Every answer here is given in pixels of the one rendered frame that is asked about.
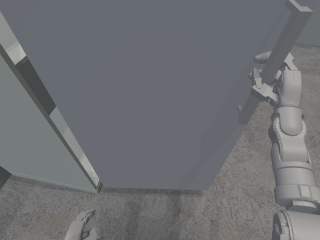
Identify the handle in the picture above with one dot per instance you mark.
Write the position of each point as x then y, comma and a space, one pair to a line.
294, 26

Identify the fridge door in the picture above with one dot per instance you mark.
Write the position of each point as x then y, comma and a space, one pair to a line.
150, 88

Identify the right robot hand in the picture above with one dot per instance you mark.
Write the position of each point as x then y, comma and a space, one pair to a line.
288, 84

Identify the robot right forearm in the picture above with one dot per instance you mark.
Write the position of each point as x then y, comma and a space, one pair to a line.
296, 186

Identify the left robot hand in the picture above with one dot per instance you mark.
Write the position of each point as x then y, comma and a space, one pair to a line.
77, 230

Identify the robot right upper arm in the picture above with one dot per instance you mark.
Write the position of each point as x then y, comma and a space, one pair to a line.
292, 225

